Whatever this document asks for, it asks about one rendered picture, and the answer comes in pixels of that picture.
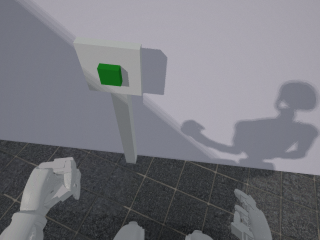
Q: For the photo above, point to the robot left thigh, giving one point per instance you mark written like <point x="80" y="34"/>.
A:
<point x="130" y="232"/>

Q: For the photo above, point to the panel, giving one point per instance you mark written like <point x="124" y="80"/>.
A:
<point x="128" y="55"/>

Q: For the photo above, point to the button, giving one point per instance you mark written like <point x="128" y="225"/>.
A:
<point x="110" y="74"/>

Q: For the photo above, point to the robot left forearm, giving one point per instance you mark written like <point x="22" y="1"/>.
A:
<point x="25" y="225"/>

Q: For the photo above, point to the robot right hand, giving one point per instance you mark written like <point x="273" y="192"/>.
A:
<point x="255" y="225"/>

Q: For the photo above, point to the robot left hand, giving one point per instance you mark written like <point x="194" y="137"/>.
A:
<point x="37" y="196"/>

